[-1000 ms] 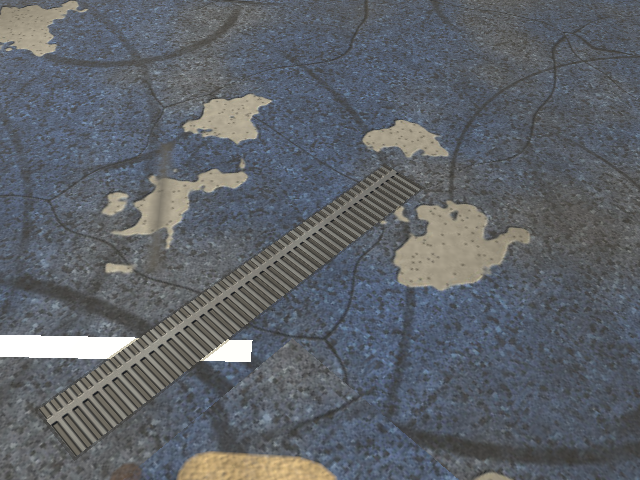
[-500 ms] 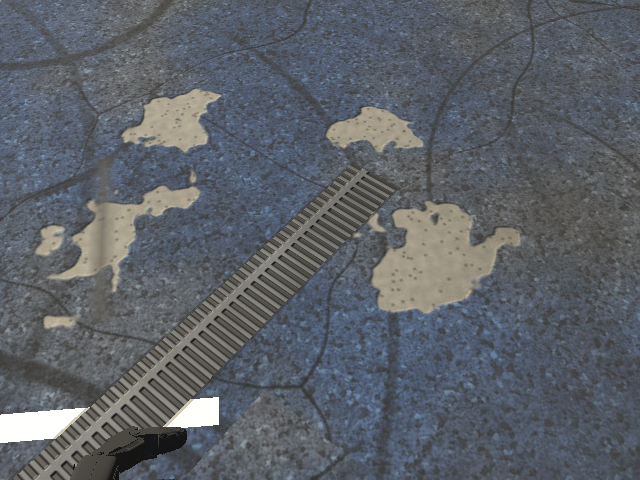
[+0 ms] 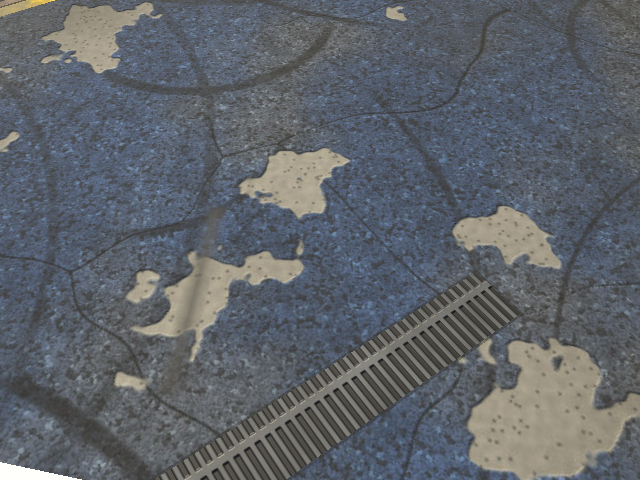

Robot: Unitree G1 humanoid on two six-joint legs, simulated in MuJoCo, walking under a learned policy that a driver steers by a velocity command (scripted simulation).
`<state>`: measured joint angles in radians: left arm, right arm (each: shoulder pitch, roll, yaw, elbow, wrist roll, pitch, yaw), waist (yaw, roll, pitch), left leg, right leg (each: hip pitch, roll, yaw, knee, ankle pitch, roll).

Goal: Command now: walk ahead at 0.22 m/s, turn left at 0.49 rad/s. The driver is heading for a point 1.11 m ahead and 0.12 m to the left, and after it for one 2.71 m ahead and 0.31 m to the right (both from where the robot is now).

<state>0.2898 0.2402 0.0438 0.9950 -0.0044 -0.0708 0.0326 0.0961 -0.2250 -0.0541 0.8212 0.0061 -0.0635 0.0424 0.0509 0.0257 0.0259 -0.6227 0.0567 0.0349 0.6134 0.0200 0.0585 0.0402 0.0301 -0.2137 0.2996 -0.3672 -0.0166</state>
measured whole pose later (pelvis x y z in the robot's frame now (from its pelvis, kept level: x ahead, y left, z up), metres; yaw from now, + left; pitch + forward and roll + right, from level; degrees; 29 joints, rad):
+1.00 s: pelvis +0.30 +0.06 +0.00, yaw +18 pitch +3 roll +1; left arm 0.49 0.26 0.05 0.90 -0.03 -0.06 0.00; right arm 0.03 -0.25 -0.05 0.62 0.03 -0.08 0.05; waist 0.12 0.01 0.01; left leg -0.47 0.00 0.04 0.48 -0.10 0.06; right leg 0.05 -0.06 0.01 0.32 -0.42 0.03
